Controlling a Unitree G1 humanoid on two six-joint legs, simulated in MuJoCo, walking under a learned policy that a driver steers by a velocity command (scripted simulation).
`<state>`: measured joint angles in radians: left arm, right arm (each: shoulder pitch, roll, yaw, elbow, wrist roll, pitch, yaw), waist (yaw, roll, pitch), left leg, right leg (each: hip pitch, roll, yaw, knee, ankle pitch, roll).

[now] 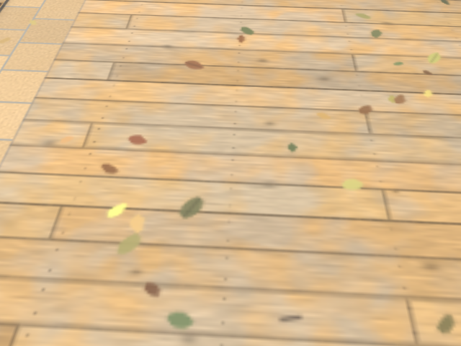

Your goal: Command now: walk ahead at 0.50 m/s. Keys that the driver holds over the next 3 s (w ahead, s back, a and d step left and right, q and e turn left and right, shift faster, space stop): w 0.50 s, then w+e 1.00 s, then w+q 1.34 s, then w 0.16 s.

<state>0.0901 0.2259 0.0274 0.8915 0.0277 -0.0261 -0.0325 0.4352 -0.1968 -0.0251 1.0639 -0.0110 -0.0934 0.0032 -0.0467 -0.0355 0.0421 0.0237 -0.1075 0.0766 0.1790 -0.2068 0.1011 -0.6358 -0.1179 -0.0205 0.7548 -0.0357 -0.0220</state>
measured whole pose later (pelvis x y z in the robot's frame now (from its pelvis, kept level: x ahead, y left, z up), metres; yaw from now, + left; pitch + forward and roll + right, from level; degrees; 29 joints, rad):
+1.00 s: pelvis +0.54 -0.01 +0.00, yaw -13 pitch +0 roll +1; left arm 0.18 0.25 0.08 0.91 0.03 0.00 -0.04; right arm 0.35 -0.21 -0.06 0.98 -0.02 -0.11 -0.01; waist -0.01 -0.04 0.03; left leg -0.09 -0.02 0.22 0.29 -0.21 0.06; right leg -0.64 -0.09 0.00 1.05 -0.15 -0.06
